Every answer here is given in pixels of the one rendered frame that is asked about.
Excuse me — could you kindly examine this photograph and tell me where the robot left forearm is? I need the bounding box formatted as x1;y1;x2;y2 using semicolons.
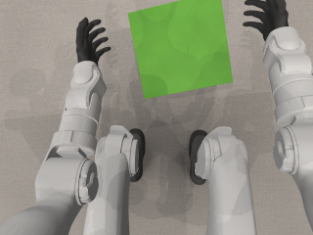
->
34;61;107;198

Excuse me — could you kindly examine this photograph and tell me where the robot left upper arm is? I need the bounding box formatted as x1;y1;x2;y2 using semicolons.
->
0;157;99;235

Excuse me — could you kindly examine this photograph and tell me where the left robot hand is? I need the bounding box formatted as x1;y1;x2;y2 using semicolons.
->
75;17;111;66

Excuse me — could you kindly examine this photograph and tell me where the robot right upper arm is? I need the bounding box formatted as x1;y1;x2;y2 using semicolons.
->
273;124;313;232

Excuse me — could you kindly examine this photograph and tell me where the robot right forearm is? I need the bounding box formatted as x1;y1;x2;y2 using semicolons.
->
262;26;313;128

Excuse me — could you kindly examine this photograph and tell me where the right robot thigh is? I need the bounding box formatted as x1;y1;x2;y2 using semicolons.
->
199;134;257;235

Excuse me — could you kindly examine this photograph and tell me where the left robot shin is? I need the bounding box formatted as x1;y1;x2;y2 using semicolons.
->
95;125;139;176

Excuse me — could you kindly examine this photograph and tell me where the right robot hand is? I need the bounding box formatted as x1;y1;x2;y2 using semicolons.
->
243;0;289;41

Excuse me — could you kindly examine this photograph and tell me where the carton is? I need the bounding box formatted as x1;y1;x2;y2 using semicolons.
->
127;0;233;99

